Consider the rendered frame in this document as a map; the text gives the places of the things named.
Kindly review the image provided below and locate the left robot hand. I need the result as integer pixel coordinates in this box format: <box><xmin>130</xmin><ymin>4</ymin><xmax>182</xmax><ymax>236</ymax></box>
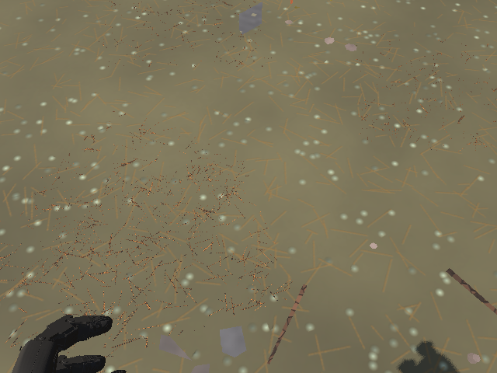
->
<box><xmin>12</xmin><ymin>315</ymin><xmax>126</xmax><ymax>373</ymax></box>

